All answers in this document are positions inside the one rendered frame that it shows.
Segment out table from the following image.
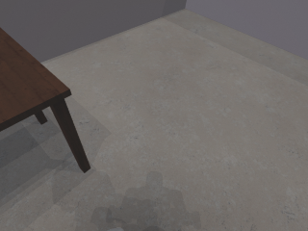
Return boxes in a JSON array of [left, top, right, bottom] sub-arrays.
[[0, 28, 90, 173]]

